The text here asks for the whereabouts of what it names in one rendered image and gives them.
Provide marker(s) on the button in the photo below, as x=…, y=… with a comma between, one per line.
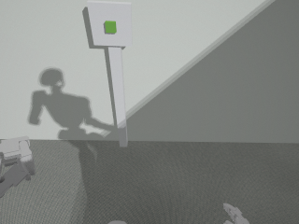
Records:
x=111, y=27

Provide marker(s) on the robot right hand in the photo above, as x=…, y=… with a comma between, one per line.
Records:
x=235, y=214

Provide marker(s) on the robot left hand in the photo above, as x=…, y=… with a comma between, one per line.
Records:
x=16, y=152

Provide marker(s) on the panel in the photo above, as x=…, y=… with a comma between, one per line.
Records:
x=121, y=13

